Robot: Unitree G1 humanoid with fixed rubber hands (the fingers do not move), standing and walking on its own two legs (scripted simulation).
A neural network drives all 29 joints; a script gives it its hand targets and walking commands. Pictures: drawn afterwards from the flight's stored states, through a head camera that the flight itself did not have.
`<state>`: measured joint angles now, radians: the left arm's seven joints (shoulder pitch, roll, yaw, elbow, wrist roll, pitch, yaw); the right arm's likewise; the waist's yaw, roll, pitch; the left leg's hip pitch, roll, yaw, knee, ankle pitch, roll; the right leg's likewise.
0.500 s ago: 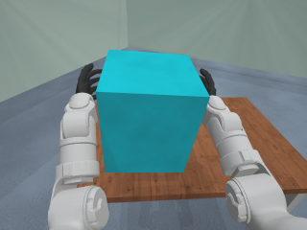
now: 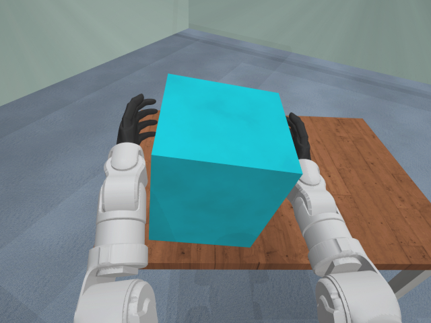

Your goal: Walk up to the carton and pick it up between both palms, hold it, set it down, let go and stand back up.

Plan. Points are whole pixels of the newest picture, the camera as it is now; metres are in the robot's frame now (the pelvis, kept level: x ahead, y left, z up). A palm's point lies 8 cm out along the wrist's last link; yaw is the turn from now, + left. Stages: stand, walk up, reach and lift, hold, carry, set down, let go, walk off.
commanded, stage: set down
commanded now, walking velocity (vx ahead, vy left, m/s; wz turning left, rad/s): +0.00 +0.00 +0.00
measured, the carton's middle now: (212, 167) +0.40 -0.01 +0.13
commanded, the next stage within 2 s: none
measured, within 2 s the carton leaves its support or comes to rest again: neither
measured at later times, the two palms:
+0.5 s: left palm (137, 155) +0.40 +0.13 +0.16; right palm (294, 165) +0.39 -0.17 +0.13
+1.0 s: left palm (145, 167) +0.41 +0.12 +0.12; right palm (293, 174) +0.40 -0.18 +0.10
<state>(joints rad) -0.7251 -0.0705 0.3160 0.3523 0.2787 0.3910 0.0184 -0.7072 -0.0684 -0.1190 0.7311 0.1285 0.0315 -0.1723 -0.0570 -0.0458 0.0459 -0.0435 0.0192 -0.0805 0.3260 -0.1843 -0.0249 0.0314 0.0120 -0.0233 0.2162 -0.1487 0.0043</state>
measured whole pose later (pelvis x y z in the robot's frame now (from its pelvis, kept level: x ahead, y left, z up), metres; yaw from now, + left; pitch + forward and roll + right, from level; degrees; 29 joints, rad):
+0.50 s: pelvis +0.00 +0.00 +0.00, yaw -1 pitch -3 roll -1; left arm -0.75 -0.08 0.36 0.53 0.29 0.29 0.03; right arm -0.73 -0.04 -0.24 0.86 -0.01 -0.04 -0.12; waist -0.02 -0.03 0.03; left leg -0.09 0.03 -0.05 0.29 -0.16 -0.03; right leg -0.04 0.01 -0.02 0.22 -0.14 0.00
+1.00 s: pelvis +0.01 -0.01 +0.00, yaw -2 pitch +1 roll -1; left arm -0.74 -0.11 0.41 0.66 0.31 0.17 0.04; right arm -0.72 -0.03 -0.33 0.93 -0.12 -0.10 -0.08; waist 0.01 -0.01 0.00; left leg -0.14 0.04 -0.02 0.27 -0.15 -0.04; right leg -0.10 0.02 -0.02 0.21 -0.13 -0.01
